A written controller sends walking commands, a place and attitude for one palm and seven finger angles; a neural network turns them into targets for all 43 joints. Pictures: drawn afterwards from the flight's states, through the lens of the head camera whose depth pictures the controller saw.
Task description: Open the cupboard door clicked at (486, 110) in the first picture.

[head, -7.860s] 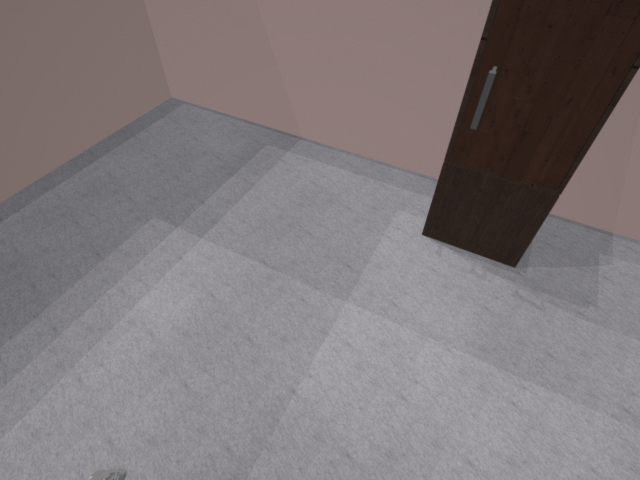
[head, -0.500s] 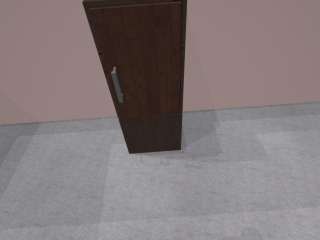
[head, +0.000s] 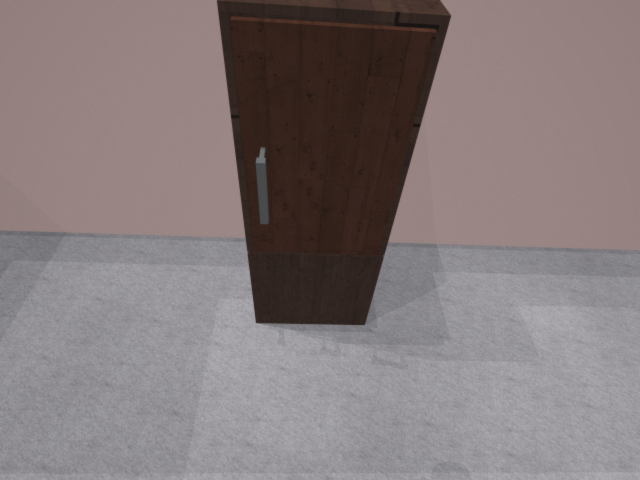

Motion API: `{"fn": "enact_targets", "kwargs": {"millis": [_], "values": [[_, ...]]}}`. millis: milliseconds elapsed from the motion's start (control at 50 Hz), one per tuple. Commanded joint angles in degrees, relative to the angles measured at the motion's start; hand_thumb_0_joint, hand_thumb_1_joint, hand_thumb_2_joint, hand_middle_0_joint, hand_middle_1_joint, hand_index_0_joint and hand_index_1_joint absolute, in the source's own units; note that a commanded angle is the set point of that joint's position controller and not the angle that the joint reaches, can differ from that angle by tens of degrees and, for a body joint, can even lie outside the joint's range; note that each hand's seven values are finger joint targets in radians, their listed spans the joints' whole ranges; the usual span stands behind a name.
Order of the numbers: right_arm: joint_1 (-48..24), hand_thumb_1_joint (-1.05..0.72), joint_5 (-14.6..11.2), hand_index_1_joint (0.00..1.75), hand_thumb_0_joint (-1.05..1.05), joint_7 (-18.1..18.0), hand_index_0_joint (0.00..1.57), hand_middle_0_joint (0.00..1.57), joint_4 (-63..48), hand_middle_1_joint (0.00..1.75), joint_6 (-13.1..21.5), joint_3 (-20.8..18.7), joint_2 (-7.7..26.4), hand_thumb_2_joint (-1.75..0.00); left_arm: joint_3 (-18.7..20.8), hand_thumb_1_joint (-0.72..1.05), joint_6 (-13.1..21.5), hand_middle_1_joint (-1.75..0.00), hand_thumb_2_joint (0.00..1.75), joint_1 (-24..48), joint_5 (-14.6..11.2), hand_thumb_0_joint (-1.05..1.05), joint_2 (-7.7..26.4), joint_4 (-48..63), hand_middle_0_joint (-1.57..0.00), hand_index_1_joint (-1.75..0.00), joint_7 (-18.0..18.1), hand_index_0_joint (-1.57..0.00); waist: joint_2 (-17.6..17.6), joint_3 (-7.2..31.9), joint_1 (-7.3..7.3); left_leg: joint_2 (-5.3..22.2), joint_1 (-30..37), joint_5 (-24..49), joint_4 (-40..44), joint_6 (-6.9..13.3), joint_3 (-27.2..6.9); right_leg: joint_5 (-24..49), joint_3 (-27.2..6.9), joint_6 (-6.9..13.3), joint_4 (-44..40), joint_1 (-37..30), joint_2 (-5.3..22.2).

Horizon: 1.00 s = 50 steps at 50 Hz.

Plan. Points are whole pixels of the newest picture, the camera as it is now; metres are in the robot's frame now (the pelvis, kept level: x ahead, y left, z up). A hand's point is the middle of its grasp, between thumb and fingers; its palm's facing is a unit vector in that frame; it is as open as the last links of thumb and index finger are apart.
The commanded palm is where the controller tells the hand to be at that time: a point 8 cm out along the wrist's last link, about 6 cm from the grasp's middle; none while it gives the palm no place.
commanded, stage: take the last steps up to it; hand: left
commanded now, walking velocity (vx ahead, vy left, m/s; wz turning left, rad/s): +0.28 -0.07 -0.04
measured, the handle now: (263, 187) +0.72 +0.17 -0.09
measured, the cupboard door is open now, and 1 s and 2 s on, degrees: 0 0 0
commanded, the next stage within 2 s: come to a stop and stand still in 0.32 s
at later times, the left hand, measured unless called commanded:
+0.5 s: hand (258, 404) +0.26 +0.11 -0.16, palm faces +0.04 -0.98 -0.22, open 7.2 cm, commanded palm none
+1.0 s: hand (213, 432) +0.22 +0.18 -0.18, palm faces +0.05 -0.97 -0.22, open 7.3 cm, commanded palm none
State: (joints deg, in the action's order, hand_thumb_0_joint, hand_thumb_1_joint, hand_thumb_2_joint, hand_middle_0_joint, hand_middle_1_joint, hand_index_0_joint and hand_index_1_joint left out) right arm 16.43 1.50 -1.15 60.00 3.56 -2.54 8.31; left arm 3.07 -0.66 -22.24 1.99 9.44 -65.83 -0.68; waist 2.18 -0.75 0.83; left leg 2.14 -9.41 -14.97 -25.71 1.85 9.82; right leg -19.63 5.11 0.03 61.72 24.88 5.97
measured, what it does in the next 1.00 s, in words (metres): walks ahead: right foot, then left foot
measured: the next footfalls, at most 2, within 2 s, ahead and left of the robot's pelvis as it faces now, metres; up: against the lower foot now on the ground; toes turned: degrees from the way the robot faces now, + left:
right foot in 0.34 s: +0.26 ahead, -0.15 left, +0.00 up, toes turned -9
left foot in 0.78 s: +0.28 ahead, +0.06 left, +0.00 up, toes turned +0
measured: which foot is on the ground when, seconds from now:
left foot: down 0.00-0.34, up 0.36-0.76, down 0.78-1.00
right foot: up 0.00-0.32, down 0.34-0.80, up 0.82-1.00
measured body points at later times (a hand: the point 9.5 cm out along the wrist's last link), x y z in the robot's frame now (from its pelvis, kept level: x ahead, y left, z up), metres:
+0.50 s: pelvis +0.17 -0.06 -0.01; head +0.19 -0.08 +0.44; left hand +0.26 +0.16 -0.14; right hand +0.13 -0.28 -0.17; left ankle +0.11 +0.07 -0.67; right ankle +0.22 -0.15 -0.74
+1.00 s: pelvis +0.20 -0.02 +0.00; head +0.24 +0.00 +0.45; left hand +0.22 +0.23 -0.16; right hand +0.30 -0.25 -0.14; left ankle +0.23 +0.07 -0.74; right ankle +0.14 -0.16 -0.67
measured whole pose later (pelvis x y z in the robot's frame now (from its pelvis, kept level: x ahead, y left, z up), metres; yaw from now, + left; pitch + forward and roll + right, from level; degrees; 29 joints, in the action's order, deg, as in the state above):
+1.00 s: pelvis +0.20 -0.02 +0.00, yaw -1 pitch +0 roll -1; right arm 6.9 1.0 -2.1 56.4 -0.5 -1.2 7.4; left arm 3.6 -2.9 -13.4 1.1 12.6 -59.3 1.5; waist 2.0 -3.9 2.0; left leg 0.9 -15.5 -10.9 -25.9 2.7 5.0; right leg -26.1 -0.9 -2.4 58.4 22.2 0.9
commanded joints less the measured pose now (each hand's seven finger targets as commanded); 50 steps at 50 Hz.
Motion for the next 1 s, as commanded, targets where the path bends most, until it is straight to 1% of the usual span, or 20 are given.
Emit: {"fn": "enact_targets", "kwargs": {"millis": [0,100,220,240,280,300,320,340,380,460,540,660,720,740,760,780,800,840,880,980], "values": [[5.9,-0.9,-0.5,0.3,0.0,-0.6,0.2,0.2,0.6,0.3,0.9,-0.7,6.1,-0.9,0.3,0.9,1.3,-0.3,0.9,1.6,-0.2,0.0,1.1,5.2,-0.2,-0.3,-0.2,-0.2,-8.0,-5.9,-0.55,14.7,1.5,1.4,18.6,6.7,-12.6,7.1,-2.7,-1.1,0.2,10.9,2.1],[9.4,-0.9,-0.3,0.3,0.0,-0.7,0.2,0.2,2.2,0.3,1.0,-0.9,5.8,-0.9,0.6,0.9,1.1,-0.3,0.9,10.2,-0.5,0.0,1.6,8.8,-0.2,-0.3,-0.3,-0.2,-7.4,-7.9,-1.61,15.3,5.5,11.8,17.4,8.0,-10.1,8.9,-2.2,-1.8,-9.6,13.6,2.6],[11.1,-0.9,0.6,0.3,0.0,-0.6,0.2,0.2,3.8,0.3,0.1,-1.5,6.7,-0.9,0.5,0.9,2.0,-0.3,0.9,16.5,-0.8,0.0,1.6,11.2,-0.2,-0.3,-0.4,-0.2,-8.3,-8.1,-3.11,15.5,5.3,20.8,11.1,6.5,-8.3,6.7,1.2,0.5,-24.4,3.8,-0.8],[10.4,-0.9,0.5,0.3,0.0,-0.6,0.2,0.2,3.9,0.3,-0.1,-1.5,7.0,-0.9,0.7,0.9,2.2,-0.3,0.9,14.6,-0.7,0.0,1.8,10.7,-0.2,-0.3,-0.4,-0.2,-8.1,-6.9,-2.01,15.0,4.8,23.4,8.4,5.9,-7.4,7.6,2.1,1.0,-26.5,-0.4,-2.1],[9.9,-0.9,-0.2,0.3,0.0,-0.3,0.2,0.2,4.1,0.3,-0.2,-1.4,7.0,-0.9,1.4,0.9,3.4,-0.3,0.9,2.5,-0.5,0.0,4.9,6.7,-0.2,-0.3,-0.1,-0.2,-4.3,0.3,3.22,10.5,1.9,27.4,-6.8,2.6,-3.3,13.2,3.3,2.1,-33.4,-18.0,-4.1],[11.6,-0.9,-0.8,0.3,0.0,0.2,0.2,0.2,3.7,0.3,0.0,-1.0,4.6,-0.9,2.5,0.9,4.3,-0.3,0.9,-4.3,-0.1,0.0,9.8,4.5,-0.2,-0.3,0.6,-0.2,4.7,6.9,5.54,6.1,-9.5,14.3,-21.7,0.3,-0.2,18.9,-8.5,5.5,-34.3,-32.6,6.4],[13.0,-0.9,-1.4,0.3,0.0,0.3,0.2,0.2,1.8,0.3,-0.3,-0.4,2.4,-0.9,3.4,0.9,4.2,-0.3,0.9,-8.3,-0.8,0.0,15.0,4.1,-0.2,-0.3,1.0,-0.2,14.6,10.7,4.73,-1.1,-18.6,-18.7,-39.5,-1.2,-1.3,27.5,-26.8,11.7,-41.2,-36.8,19.4],[10.0,-0.9,-1.5,0.3,0.0,0.1,0.2,0.2,1.5,0.3,-1.1,-0.7,3.8,-0.9,3.3,0.9,4.0,-0.3,0.9,-5.0,-1.5,0.0,14.7,4.8,-0.2,-0.3,1.2,-0.2,10.4,10.2,4.94,0.7,-19.0,-19.9,-46.2,-0.3,-8.5,15.8,-28.0,13.7,-45.7,-29.2,19.7],[5.1,-0.9,-0.6,0.3,0.0,0.4,0.2,0.2,0.7,0.3,-1.6,-0.9,3.5,-0.9,2.0,0.9,3.3,-0.3,0.9,5.8,-1.4,0.0,9.3,7.7,-0.2,-0.3,1.7,-0.2,3.8,-0.5,1.75,4.6,-22.1,-10.1,-48.3,-0.1,-10.2,-1.6,-21.7,12.1,-50.2,-15.3,15.7],[10.1,-0.9,-0.4,0.3,0.0,0.0,0.2,0.2,3.3,0.3,-3.4,0.6,0.0,-0.9,-0.2,0.9,3.9,-0.3,0.9,11.5,-0.9,0.0,4.0,8.3,-0.2,-0.3,2.4,-0.2,1.6,0.9,-3.56,4.3,-10.8,-6.1,-30.5,-3.1,-9.0,28.0,-6.2,8.7,-47.8,-6.7,10.4],[5.4,-0.9,-1.1,0.3,0.0,-0.1,0.2,0.2,1.4,0.3,-4.7,0.5,0.9,-0.9,0.4,0.9,2.6,-0.3,0.9,9.0,-0.7,0.0,6.9,7.9,-0.2,-0.3,2.8,-0.2,2.2,2.6,-1.13,1.5,-10.7,-6.2,-20.4,-4.3,-7.3,40.8,-6.4,10.1,-42.8,-12.2,10.8],[-2.2,-0.9,-1.0,0.3,0.0,0.1,0.2,0.2,-3.2,0.3,-5.8,-1.0,4.6,-0.9,1.7,0.9,0.6,-0.3,0.9,8.8,-0.3,0.0,9.9,9.0,-0.2,-0.3,3.3,-0.2,6.0,0.4,-0.18,0.3,-10.6,-7.0,-17.3,-4.2,-8.3,41.7,-9.1,11.4,-39.9,-12.5,12.9],[-0.4,-0.9,-0.9,0.3,0.0,0.1,0.2,0.2,-3.0,0.3,-5.3,-1.1,4.7,-0.9,1.9,0.9,0.0,-0.3,0.9,10.1,-0.6,0.0,10.0,9.6,-0.2,-0.3,3.2,-0.2,5.6,1.9,-1.89,0.3,-1.8,4.4,-3.4,-3.7,-7.3,32.8,-7.2,7.5,-35.1,-10.3,9.6],[0.5,-0.9,-0.7,0.3,0.0,0.0,0.2,0.2,-3.0,0.3,-4.7,-1.2,6.5,-0.9,1.6,0.9,-0.3,-0.3,0.9,9.3,-1.0,0.0,8.7,10.0,-0.2,-0.3,3.1,-0.2,0.1,3.2,-2.08,3.8,3.2,15.3,1.1,-2.4,-9.7,25.3,-5.1,4.6,-31.0,-7.7,6.2],[-0.3,-0.9,-0.3,0.3,0.0,-0.1,0.2,0.2,-4.2,0.3,-4.2,-1.6,10.1,-0.9,1.0,0.9,-0.6,-0.3,0.9,7.2,-1.3,0.0,6.0,10.8,-0.2,-0.3,3.0,-0.2,-11.4,4.0,-1.18,14.1,4.2,32.8,3.8,2.4,-20.5,8.8,-0.4,0.5,-25.2,-3.8,-0.1],[-2.1,-0.9,-0.2,0.3,0.0,-0.3,0.2,0.2,-5.5,0.3,-4.4,-1.7,12.1,-0.9,0.5,0.9,-0.9,-0.3,0.9,6.4,-1.4,0.0,5.1,10.9,-0.2,-0.3,3.1,-0.2,-15.5,2.9,-1.0,20.1,-0.2,37.7,8.0,7.9,-24.1,-12.6,-0.1,-0.9,-15.0,-3.6,-3.8],[-3.4,-0.9,-0.2,0.3,0.0,-1.0,0.2,0.2,-5.5,0.3,-4.1,-1.6,12.0,-0.9,0.6,0.9,-1.5,-0.3,0.9,7.3,-1.2,0.0,5.7,10.4,-0.2,-0.3,3.3,-0.2,-15.1,3.9,-1.57,19.5,-2.6,33.9,9.0,9.3,-25.2,-15.2,-5.1,-1.0,-7.4,-4.0,-4.5],[-7.3,-0.9,-0.1,0.3,0.0,-1.6,0.2,0.2,-6.3,0.3,-4.0,-0.9,10.4,-0.9,1.0,0.9,-1.5,-0.3,0.9,6.3,-1.1,0.0,6.2,9.3,-0.2,-0.3,2.9,-0.2,-10.8,2.3,0.12,16.9,-2.3,32.9,7.1,9.4,-21.4,-11.0,-8.1,-1.1,-0.8,-1.1,-4.6],[-7.9,-0.9,-0.4,0.3,0.0,-1.6,0.2,0.2,-6.4,0.3,-3.6,-0.8,9.7,-0.9,1.0,0.9,-1.3,-0.3,0.9,4.9,-1.0,0.0,5.9,8.4,-0.2,-0.3,2.5,-0.2,-7.5,4.2,0.23,15.0,1.5,31.6,6.6,8.5,-18.0,-6.8,-8.0,-2.1,1.0,0.8,-4.6],[-3.5,-0.9,-0.5,0.3,0.0,-1.8,0.2,0.2,-4.4,0.3,-3.5,-1.4,9.8,-0.9,0.9,0.9,-1.8,-0.3,0.9,6.6,-0.9,0.0,5.9,9.1,-0.2,-0.3,2.1,-0.2,-9.7,5.0,-2.08,15.5,6.6,27.6,7.9,8.4,-18.2,-7.4,-6.8,-3.2,-5.5,0.8,-3.5]]}}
